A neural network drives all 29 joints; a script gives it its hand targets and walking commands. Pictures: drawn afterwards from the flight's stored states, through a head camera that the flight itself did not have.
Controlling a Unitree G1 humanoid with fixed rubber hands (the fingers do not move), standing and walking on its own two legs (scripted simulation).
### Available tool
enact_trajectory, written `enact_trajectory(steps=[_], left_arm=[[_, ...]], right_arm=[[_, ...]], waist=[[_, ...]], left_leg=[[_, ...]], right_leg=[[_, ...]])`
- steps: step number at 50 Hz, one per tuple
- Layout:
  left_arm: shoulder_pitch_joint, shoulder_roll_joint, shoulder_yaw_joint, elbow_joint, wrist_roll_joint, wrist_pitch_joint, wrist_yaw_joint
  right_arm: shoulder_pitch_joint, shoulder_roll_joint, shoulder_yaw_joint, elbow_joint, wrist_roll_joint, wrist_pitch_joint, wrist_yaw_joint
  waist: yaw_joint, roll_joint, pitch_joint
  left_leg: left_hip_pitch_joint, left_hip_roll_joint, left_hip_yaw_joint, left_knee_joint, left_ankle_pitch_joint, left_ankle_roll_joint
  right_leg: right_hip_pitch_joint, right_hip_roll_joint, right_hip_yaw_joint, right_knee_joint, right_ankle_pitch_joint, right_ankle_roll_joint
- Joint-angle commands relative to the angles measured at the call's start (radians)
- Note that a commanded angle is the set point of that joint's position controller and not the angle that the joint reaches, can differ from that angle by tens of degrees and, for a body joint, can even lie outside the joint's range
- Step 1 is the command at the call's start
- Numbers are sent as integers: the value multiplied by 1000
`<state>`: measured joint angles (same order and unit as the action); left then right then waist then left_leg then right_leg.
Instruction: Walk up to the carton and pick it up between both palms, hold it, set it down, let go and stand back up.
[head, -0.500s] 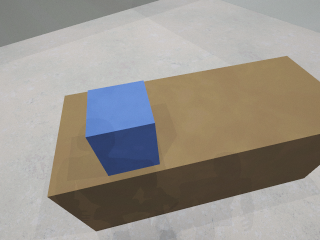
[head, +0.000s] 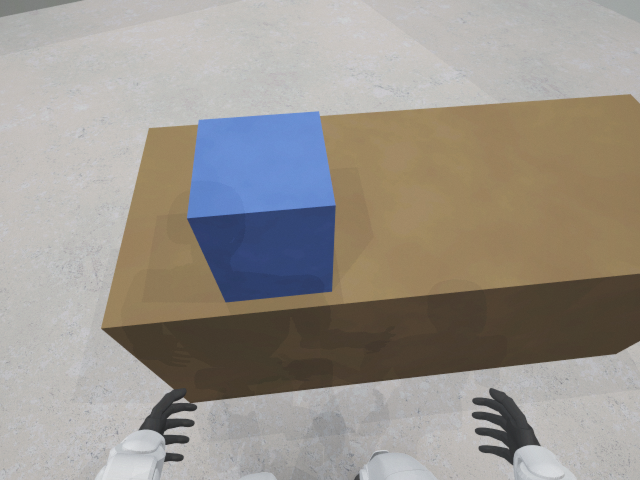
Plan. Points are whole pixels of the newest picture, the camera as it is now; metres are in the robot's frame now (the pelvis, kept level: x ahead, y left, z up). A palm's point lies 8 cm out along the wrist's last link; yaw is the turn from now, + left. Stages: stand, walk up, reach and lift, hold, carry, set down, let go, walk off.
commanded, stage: reach and lift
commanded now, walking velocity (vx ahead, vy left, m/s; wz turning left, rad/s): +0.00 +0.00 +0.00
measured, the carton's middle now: (270, 211) +0.54 +0.08 -0.06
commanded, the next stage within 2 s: none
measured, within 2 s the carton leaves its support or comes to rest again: neither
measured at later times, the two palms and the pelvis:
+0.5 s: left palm (147, 418) +0.21 +0.23 -0.06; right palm (511, 448) +0.15 -0.22 -0.07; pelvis +0.02 +0.01 +0.02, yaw -1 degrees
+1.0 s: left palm (138, 403) +0.23 +0.24 -0.04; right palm (477, 398) +0.21 -0.19 -0.05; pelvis +0.03 +0.02 +0.03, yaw +1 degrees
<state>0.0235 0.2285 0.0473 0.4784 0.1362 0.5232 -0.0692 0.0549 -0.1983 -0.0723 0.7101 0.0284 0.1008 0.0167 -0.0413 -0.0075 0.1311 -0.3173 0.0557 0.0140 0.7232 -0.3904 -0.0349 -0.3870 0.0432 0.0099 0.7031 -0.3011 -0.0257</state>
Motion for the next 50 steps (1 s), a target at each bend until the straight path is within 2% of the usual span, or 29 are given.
enact_trajectory(steps=[1, 6, 10, 16, 23, 29, 37, 50], left_arm=[[-122, 166, 44, -134, -18, -109, 34], [-65, 166, 36, -108, -83, -212, 50], [-35, 160, 29, -56, -122, -283, 57], [-39, 138, 31, 35, -126, -348, 61], [-61, 103, 39, 74, -108, -405, 72], [-67, 78, 28, 70, -116, -478, 86], [-78, 64, -5, 82, -166, -597, 96], [-137, 59, -28, 212, -219, -810, 94]], right_arm=[[5, -76, -51, -95, -31, -98, -18], [50, -62, -52, -87, -52, -213, -31], [71, -59, -37, -67, -55, -281, -33], [67, -42, -11, -45, -41, -318, -30], [64, -26, 13, -37, -17, -324, -23], [58, -21, 11, -37, -14, -357, -21], [21, -15, 2, -31, -4, -419, -23], [-91, -25, 39, 100, 71, -564, -21]], waist=[[-13, 51, -246], [-19, 21, -316], [-13, 8, -304], [5, 8, -226], [27, 26, -173], [33, 34, -173], [32, 31, -199], [44, 30, -240]], left_leg=[[31, -8, 95, -98, 77, 22], [68, -15, 83, -112, 209, 21], [109, -28, 72, -152, 277, 20], [148, -43, 68, -234, 262, 23], [188, -48, 71, -312, 248, 30], [213, -44, 66, -344, 268, 27], [200, -41, 49, -354, 294, 18], [182, -52, 23, -305, 382, -7]], right_leg=[[76, -42, -35, -112, 168, 9], [132, -33, -43, -112, 301, 14], [164, -25, -39, -153, 343, 12], [193, -20, -26, -239, 275, 6], [222, -18, -15, -310, 204, 3], [234, -16, -10, -341, 191, -3], [255, -16, -7, -346, 193, -12], [272, -15, 6, -312, 248, -21]])
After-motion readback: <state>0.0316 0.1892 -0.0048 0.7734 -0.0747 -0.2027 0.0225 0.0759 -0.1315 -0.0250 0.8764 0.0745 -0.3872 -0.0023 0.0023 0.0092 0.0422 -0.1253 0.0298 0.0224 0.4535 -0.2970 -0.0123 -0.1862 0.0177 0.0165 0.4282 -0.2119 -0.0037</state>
